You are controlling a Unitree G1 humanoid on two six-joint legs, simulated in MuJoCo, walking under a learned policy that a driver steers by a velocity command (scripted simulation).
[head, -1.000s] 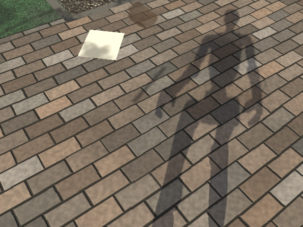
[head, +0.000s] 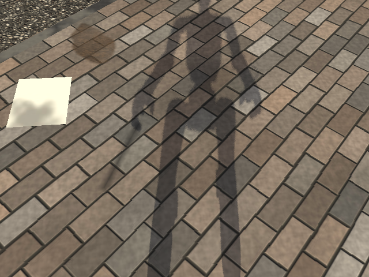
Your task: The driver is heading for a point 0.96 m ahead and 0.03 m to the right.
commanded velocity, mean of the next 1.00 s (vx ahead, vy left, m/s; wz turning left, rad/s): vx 0.01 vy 0.00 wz -0.22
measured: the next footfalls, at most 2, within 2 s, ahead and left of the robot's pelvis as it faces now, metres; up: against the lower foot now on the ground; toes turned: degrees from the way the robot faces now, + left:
right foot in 0.16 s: +0.04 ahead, -0.14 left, +0.00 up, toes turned -8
left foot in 0.56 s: +0.08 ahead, +0.09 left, +0.00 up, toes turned -11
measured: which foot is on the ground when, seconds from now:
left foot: down 0.00-0.16, up 0.18-0.54, down 0.56-1.00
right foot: up 0.00-0.14, down 0.16-1.00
